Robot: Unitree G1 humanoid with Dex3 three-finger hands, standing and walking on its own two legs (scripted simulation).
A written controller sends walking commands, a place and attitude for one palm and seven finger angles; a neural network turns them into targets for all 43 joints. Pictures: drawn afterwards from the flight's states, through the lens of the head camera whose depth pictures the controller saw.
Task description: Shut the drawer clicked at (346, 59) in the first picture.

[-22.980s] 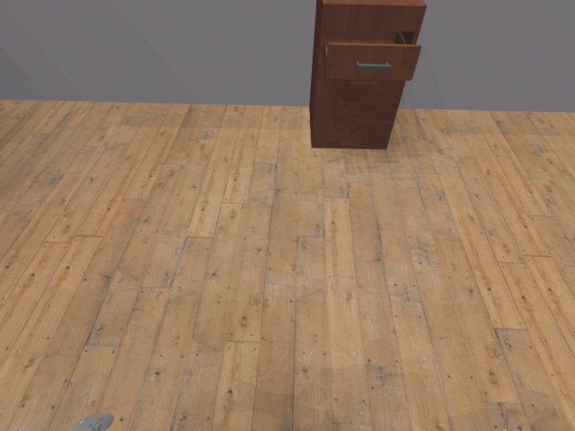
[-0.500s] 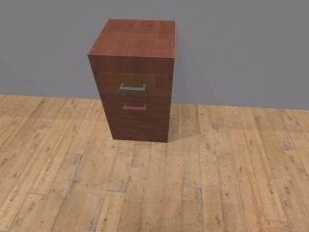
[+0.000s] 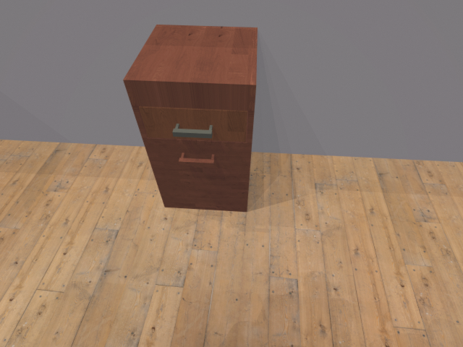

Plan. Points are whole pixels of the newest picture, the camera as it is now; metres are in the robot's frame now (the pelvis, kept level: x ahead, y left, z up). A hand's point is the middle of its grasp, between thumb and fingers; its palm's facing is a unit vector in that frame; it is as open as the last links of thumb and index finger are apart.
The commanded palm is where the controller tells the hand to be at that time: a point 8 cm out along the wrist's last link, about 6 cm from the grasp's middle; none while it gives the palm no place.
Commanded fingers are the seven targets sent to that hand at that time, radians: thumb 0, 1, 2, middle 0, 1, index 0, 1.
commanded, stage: look to check the result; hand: left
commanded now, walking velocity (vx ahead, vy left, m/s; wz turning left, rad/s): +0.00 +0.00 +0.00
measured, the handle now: (193, 130) +0.85 +0.18 -0.20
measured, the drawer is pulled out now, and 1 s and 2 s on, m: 0.00 0.00 0.00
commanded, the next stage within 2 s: stand and wait in 0.34 s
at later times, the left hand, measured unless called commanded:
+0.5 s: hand out of the picture +0.00 +0.16 -0.17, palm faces +0.03 -0.98 -0.20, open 7.4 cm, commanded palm none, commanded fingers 0.00 0.90 0.90 -0.20 -0.30 -0.20 -0.30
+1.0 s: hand out of the picture +0.00 +0.16 -0.17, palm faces +0.03 -0.98 -0.19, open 7.4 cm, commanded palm none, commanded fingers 0.00 0.90 0.90 -0.20 -0.30 -0.20 -0.30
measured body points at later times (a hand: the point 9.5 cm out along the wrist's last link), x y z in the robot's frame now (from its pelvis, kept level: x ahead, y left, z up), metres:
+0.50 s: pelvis +0.01 -0.01 +0.00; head +0.02 -0.01 +0.45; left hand +0.00 +0.21 -0.16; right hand +0.00 -0.22 -0.17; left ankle +0.04 +0.13 -0.74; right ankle -0.01 -0.09 -0.74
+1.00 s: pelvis +0.02 -0.01 +0.00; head +0.03 -0.02 +0.45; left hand +0.00 +0.21 -0.16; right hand +0.00 -0.22 -0.17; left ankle +0.04 +0.13 -0.74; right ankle -0.01 -0.09 -0.74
